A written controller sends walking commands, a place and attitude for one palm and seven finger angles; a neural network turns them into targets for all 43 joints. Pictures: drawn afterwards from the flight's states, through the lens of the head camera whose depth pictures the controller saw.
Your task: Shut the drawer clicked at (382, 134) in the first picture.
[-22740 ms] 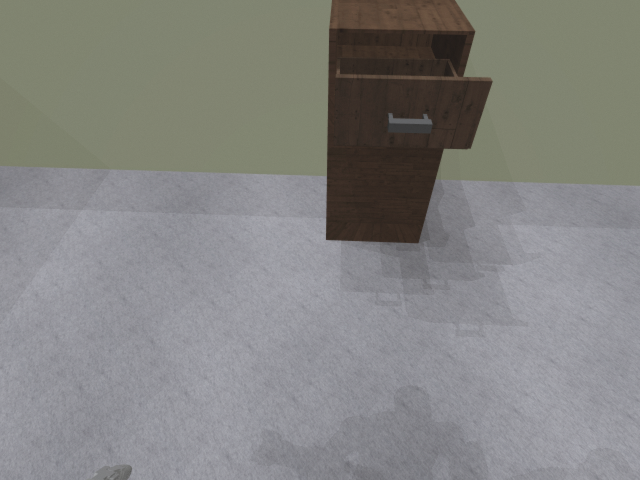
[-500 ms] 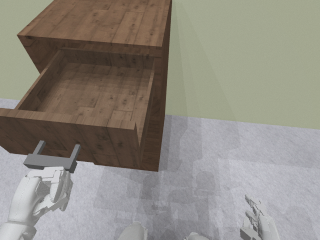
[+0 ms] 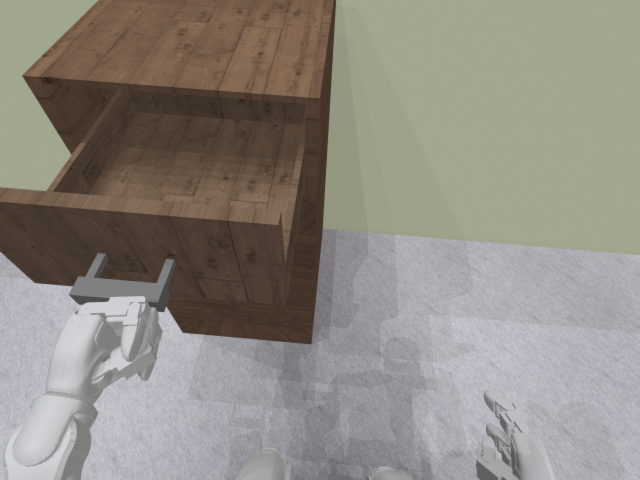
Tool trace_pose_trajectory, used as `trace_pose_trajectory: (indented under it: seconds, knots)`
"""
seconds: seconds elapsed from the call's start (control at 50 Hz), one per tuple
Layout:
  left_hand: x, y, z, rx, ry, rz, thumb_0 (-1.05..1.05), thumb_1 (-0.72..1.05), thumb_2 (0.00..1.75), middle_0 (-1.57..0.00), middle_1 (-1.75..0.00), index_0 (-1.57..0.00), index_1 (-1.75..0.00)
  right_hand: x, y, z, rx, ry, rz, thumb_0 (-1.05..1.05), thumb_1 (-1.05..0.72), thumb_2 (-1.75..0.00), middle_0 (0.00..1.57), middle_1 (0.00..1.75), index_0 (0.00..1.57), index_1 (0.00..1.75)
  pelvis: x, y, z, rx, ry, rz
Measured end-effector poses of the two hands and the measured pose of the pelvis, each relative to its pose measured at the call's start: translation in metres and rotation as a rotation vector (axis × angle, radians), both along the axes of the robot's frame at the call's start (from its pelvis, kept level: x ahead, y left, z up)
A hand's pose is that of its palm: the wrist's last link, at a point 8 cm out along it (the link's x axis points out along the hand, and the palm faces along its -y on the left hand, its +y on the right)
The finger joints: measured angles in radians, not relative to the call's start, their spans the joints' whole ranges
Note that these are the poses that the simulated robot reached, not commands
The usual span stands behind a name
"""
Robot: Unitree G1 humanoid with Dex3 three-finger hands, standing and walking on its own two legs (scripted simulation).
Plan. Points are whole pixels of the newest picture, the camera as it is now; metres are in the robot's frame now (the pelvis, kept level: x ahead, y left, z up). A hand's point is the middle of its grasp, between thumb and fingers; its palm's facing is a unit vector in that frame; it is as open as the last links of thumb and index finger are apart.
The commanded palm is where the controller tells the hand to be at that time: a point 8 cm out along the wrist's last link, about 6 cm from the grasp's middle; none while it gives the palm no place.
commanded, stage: push the drawer shut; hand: left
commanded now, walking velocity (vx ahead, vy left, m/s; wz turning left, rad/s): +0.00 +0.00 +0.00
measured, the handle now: (128, 279) +0.33 +0.25 +0.07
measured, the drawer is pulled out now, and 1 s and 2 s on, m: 0.22 0.08 0.00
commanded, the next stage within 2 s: none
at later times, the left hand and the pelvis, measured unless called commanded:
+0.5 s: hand (173, 289) +0.33 +0.20 +0.06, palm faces -0.05 -1.00 -0.06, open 3.1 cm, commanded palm +0.32 +0.25 +0.06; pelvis +0.00 -0.01 +0.00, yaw +0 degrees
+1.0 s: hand (183, 247) +0.39 +0.20 +0.06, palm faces -0.05 -1.00 -0.05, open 3.0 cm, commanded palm +0.38 +0.25 +0.06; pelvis +0.01 -0.01 +0.00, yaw -1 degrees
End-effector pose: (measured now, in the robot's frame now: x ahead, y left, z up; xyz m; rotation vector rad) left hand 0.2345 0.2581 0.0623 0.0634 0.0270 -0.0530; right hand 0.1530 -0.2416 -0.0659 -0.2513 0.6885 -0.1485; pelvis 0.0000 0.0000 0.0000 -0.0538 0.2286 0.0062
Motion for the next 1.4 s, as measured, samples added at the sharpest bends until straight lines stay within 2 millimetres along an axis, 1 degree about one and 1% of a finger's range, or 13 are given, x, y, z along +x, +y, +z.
trace_pose_trajectory:
  seconds: [0.2, 0.4, 0.54, 0.66, 0.86, 1.06, 1.2, 1.3, 1.4]
  knots:
    - [0.019, -0.001, -0.003, 0.002, -0.013, -0.002, 0.00, 0.80, 0.92, -1.40, -1.60, -1.40, -1.60, -0.005, -0.001, -0.010, -0.004, 0.062, 0.005, 0.01, -0.90, -0.90, 0.20, 0.30, 0.21, 0.30, -0.001, 0.000, -0.001, 0.002, 0.010, 0.003]
    - [0.054, -0.003, -0.003, 0.001, -0.003, -0.003, -0.01, 0.79, 0.93, -1.40, -1.60, -1.40, -1.60, -0.013, -0.006, -0.016, -0.006, 0.102, -0.008, 0.01, -0.90, -0.90, 0.20, 0.30, 0.21, 0.30, -0.005, -0.005, -0.001, 0.005, 0.016, 0.005]
    - [0.080, -0.008, -0.001, -0.003, 0.006, 0.001, 0.01, 0.83, 0.93, -1.40, -1.60, -1.40, -1.60, -0.024, -0.015, -0.016, -0.004, 0.137, -0.037, 0.01, -0.90, -0.90, 0.20, 0.30, 0.21, 0.30, -0.003, -0.008, 0.002, 0.013, 0.017, -0.006]
    - [0.098, -0.007, 0.000, -0.004, 0.006, -0.002, 0.01, 0.82, 0.91, -1.40, -1.60, -1.40, -1.60, -0.036, -0.024, -0.016, -0.010, 0.184, -0.068, 0.01, -0.90, -0.90, 0.20, 0.30, 0.21, 0.30, 0.000, -0.012, 0.003, 0.015, 0.020, -0.015]
    - [0.121, -0.003, -0.002, -0.013, 0.008, 0.001, -0.01, 0.77, 0.88, -1.40, -1.60, -1.40, -1.60, -0.054, -0.034, -0.022, -0.014, 0.274, -0.108, 0.01, -0.90, -0.90, 0.20, 0.30, 0.21, 0.30, 0.005, -0.015, 0.004, 0.017, 0.037, -0.023]
    - [0.140, -0.005, -0.002, -0.017, 0.003, 0.000, 0.00, 0.78, 0.89, -1.40, -1.60, -1.40, -1.60, -0.063, -0.032, -0.026, -0.008, 0.320, -0.127, 0.01, -0.91, -0.90, 0.20, 0.30, 0.21, 0.30, 0.006, -0.013, 0.003, 0.016, 0.049, -0.026]
    - [0.153, -0.003, -0.002, -0.020, 0.001, -0.002, 0.00, 0.75, 0.88, -1.40, -1.60, -1.40, -1.60, -0.069, -0.030, -0.026, -0.013, 0.337, -0.138, 0.01, -0.91, -0.90, 0.20, 0.30, 0.21, 0.30, 0.004, -0.011, 0.002, 0.012, 0.054, -0.028]
    - [0.164, 0.000, -0.002, -0.026, 0.001, -0.003, 0.00, 0.73, 0.87, -1.40, -1.60, -1.40, -1.60, -0.079, -0.029, -0.028, -0.021, 0.363, -0.146, 0.01, -0.91, -0.90, 0.20, 0.30, 0.21, 0.30, 0.000, -0.009, 0.000, 0.008, 0.061, -0.029]
    - [0.175, 0.001, -0.003, -0.030, -0.001, -0.005, 0.00, 0.71, 0.86, -1.40, -1.60, -1.40, -1.60, -0.092, -0.028, -0.031, -0.030, 0.400, -0.157, 0.01, -0.91, -0.90, 0.20, 0.30, 0.21, 0.30, -0.003, -0.006, -0.002, 0.003, 0.072, -0.028]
